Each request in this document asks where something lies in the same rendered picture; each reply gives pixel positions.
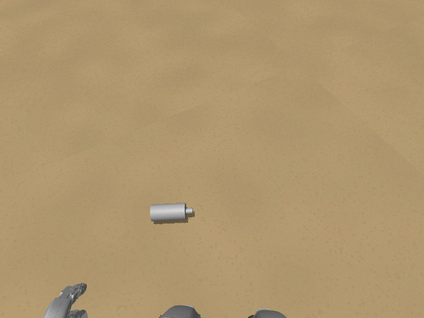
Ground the left robot hand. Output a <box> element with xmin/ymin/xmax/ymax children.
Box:
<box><xmin>43</xmin><ymin>283</ymin><xmax>88</xmax><ymax>318</ymax></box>

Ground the bottle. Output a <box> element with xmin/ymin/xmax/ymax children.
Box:
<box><xmin>150</xmin><ymin>203</ymin><xmax>193</xmax><ymax>221</ymax></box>

